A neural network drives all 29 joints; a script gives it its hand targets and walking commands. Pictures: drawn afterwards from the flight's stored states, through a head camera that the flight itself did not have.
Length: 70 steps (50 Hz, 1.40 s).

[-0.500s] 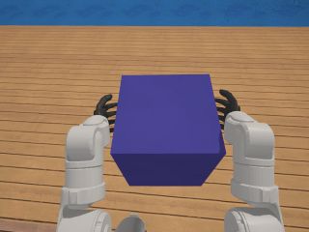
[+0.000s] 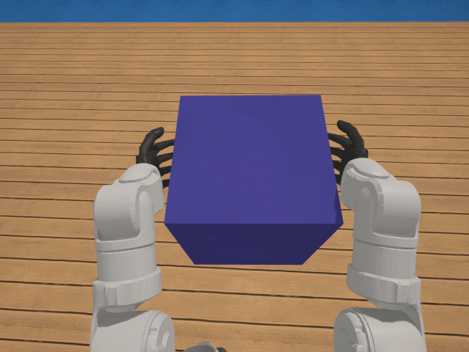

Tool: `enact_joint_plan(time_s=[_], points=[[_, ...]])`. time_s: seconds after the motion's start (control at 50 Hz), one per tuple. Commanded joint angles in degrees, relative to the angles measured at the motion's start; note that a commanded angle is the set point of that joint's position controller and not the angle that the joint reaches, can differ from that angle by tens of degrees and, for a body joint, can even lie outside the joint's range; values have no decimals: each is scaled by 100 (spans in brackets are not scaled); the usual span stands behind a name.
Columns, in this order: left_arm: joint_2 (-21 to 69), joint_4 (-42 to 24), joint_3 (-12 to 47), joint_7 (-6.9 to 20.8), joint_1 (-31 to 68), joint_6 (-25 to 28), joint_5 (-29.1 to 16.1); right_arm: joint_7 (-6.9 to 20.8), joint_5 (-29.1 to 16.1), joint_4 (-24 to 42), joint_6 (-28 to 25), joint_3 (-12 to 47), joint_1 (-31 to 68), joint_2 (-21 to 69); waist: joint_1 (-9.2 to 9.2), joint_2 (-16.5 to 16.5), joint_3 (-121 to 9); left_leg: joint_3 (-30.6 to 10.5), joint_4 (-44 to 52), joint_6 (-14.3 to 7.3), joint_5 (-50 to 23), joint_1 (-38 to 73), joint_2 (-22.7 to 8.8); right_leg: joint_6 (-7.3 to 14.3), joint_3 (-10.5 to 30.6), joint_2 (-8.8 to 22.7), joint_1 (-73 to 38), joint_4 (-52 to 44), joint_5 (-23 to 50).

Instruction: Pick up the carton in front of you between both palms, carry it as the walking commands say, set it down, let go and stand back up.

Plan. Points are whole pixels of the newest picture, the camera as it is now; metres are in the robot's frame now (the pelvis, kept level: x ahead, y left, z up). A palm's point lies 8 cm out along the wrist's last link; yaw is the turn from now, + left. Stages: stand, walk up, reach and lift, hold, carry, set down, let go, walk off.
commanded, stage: carry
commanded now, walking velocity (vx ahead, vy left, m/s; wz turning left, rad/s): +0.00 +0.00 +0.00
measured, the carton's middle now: (249, 191) +0.38 +0.00 +0.02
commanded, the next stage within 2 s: none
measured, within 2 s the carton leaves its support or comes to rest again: neither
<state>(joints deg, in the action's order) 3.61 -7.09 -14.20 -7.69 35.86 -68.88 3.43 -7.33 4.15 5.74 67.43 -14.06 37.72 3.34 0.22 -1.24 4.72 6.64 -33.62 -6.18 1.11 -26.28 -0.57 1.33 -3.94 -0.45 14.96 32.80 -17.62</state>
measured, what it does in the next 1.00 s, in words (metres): steps on the spot: right foot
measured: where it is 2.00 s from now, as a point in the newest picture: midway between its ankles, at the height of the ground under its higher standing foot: (252, 304)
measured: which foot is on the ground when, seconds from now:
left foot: down 0.00-1.00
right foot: down 0.00-0.18, up 0.20-0.36, down 0.38-1.00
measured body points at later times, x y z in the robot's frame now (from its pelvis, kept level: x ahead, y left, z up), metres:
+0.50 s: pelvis +0.09 -0.05 -0.02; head +0.13 -0.07 +0.43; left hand +0.46 +0.09 +0.08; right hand +0.47 -0.21 +0.08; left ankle +0.04 +0.06 -0.74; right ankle +0.12 -0.13 -0.76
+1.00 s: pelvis +0.07 -0.04 -0.02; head +0.08 -0.04 +0.43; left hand +0.43 +0.12 +0.09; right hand +0.44 -0.19 +0.09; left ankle +0.05 +0.06 -0.74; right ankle +0.12 -0.13 -0.76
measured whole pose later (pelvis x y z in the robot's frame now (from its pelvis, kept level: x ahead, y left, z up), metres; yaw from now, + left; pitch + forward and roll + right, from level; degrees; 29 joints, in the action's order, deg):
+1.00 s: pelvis +0.07 -0.04 -0.02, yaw +0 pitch +3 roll +0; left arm 0.4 6.8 -11.1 -7.3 36.4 -70.8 3.3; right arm -7.3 4.0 -7.9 68.8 -12.3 37.6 0.9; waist -0.3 0.6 -2.3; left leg 3.5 -36.7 -2.2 12.9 -18.2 0.2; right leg 2.7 -4.6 0.3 21.1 28.4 -1.6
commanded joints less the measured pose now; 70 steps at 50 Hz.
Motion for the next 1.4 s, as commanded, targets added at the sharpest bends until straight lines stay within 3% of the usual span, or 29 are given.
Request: enact_joint_plan(time_s=[0.0,0.02,0.04,0.06,0.08,0.1,0.12,0.14,0.16,0.18,0.2,0.22,0.26,0.3,0.34,0.36,0.38,0.4,0.46,0.5,0.62,0.78,0.9,1.04,1.14,1.22,1.26,1.34,1.38], points=[[5631,-361,4448,1358,4096,127,-2387,1330,-2465,171,65,4591,3465,5831,141,-89,-3861,-548,-601,-334,-4978,3180,-710,-264,4,71,-376,-936,2863],[5635,-361,4441,1383,4124,134,-2416,1328,-2476,208,44,4601,3525,5849,100,332,-3791,-217,-469,-130,-3436,2107,-389,-232,97,231,-1415,-700,4453],[5652,-371,4434,1400,4147,141,-2438,1328,-2481,279,36,4610,3662,5902,-6,899,-3563,180,-12,110,-774,648,58,-11,403,531,-2604,-237,6290],[5634,-388,4416,1410,4149,139,-2449,1328,-2473,337,37,4602,3800,5917,-137,1325,-3270,397,455,354,1143,-603,399,311,664,824,-3597,182,7697],[5599,-361,4402,1413,4087,124,-2459,1322,-2462,260,54,4593,3790,5854,-337,1330,-3178,357,584,440,1322,-911,478,483,833,940,-3931,312,7997],[5534,-324,4384,1406,4001,117,-2423,1327,-2467,154,71,4567,3679,5852,-384,1205,-3221,255,837,446,806,-579,449,506,846,947,-3738,390,7528],[5508,-287,4400,1401,3950,113,-2394,1343,-2451,40,79,4510,3562,5857,-269,973,-3293,204,1348,389,-55,250,378,401,620,816,-3139,552,6825],[5511,-215,4442,1406,3931,112,-2388,1366,-2389,-116,87,4421,3432,5835,11,658,-3442,121,1858,287,-1646,1635,205,244,294,636,-2103,977,5798],[5484,-111,4461,1422,3878,118,-2376,1396,-2324,-314,99,4310,3301,5742,252,-61,-3503,-407,1315,22,-4868,3398,-400,73,-46,292,-344,1711,3550],[5634,-24,4484,1444,3927,90,-2391,1409,-2228,-559,94,4246,3103,5632,370,-1047,-3618,-1556,112,-842,-8360,5231,-1617,-181,-18,-250,1959,2375,-816],[5705,164,4405,1452,3827,86,-2325,1425,-2213,-730,102,4171,3002,5607,411,-1334,-3666,-1783,-44,-1272,-8342,5593,-2062,-197,560,-70,2770,2335,-1905],[5662,79,4361,1451,3955,104,-2306,1451,-2275,-758,78,4191,3034,5751,442,-1037,-3591,-1869,81,-1171,-7308,5398,-2014,-160,766,120,2831,1754,-1720],[5692,-66,4326,1413,4270,163,-2384,1489,-2539,-378,12,4331,3513,6018,340,-491,-3599,-1378,221,-693,-5553,4384,-1499,-109,485,79,1754,252,-517],[5733,-146,4259,1354,4349,171,-2404,1481,-2761,-21,-7,4456,4006,6087,166,-456,-3636,-606,198,-423,-4385,2912,-1008,-104,98,-164,198,-369,838],[5639,-98,4131,1333,4264,119,-2382,1447,-2813,-55,20,4463,4046,6040,-62,-376,-3510,-221,13,-25,-2256,1743,-604,-7,125,56,-1004,-1122,2716],[5569,-20,4055,1356,4221,68,-2372,1420,-2746,-218,23,4406,3868,5954,-106,-22,-3516,-201,-262,283,-291,973,-466,170,727,774,-1692,-985,4861],[5467,119,4002,1388,4203,31,-2327,1408,-2625,-373,49,4323,3725,5912,-14,630,-3567,-283,-380,450,1981,425,-95,551,1480,1734,-1937,-548,7182],[5464,230,3995,1400,4264,42,-2287,1411,-2625,-388,117,4252,3874,5916,-20,1312,-3551,-427,-417,434,2742,762,104,905,1564,1915,-1668,-537,7466],[5572,517,3835,1477,3997,96,-2247,1465,-2690,-747,115,4263,3931,6190,-82,1112,-3513,-497,-27,536,2169,724,67,812,1186,1490,-2042,-409,6745],[5682,401,3874,1486,4182,156,-2322,1466,-2744,-783,31,4256,3986,6373,-53,958,-3684,-460,202,570,1438,969,18,678,924,1294,-2140,-220,7064],[5664,-86,4006,1348,4539,126,-2447,1370,-2751,-519,42,4086,4005,6247,-66,327,-3825,-717,-168,417,-95,1465,-296,636,777,1120,-1529,-161,6256],[5802,277,4053,1426,4451,75,-2470,1419,-2487,-815,99,3892,3774,6067,-26,216,-3723,-860,-176,302,-517,1548,-505,608,673,1035,-1081,-220,5389],[5897,420,4028,1452,4602,88,-2553,1425,-2463,-804,89,3838,3929,6024,-18,134,-3529,-954,15,179,-503,1543,-658,490,644,969,-822,-436,4128],[5921,799,3810,1459,4627,66,-2508,1476,-2476,-1070,113,3701,4037,6033,-21,112,-3112,-1037,413,95,409,1229,-689,360,694,930,-581,-795,2302],[5942,1099,3592,1456,4617,68,-2430,1504,-2511,-1309,106,3569,4145,6085,-31,156,-2886,-1058,569,76,712,1003,-697,307,681,933,-488,-860,1907],[5987,1240,3497,1441,4725,86,-2423,1504,-2513,-1452,85,3463,4272,6120,13,11,-2593,-1263,1077,-25,2824,651,-732,248,501,738,-60,-848,-387],[6043,1252,3484,1420,4827,111,-2442,1498,-2533,-1442,74,3441,4398,6150,75,-112,-2367,-1543,1315,-170,3254,743,-872,224,184,486,377,-414,-739],[5993,1387,3414,1350,4628,120,-2386,1458,-2542,-1499,49,3379,4274,6097,190,-606,-2375,-1838,1138,-517,1569,1492,-1277,180,-338,60,1020,10,-269],[5964,1384,3390,1326,4605,119,-2394,1435,-2574,-1455,44,3386,4292,6087,157,-567,-2624,-1546,768,-444,854,1624,-1158,163,-429,-8,710,-228,-80]])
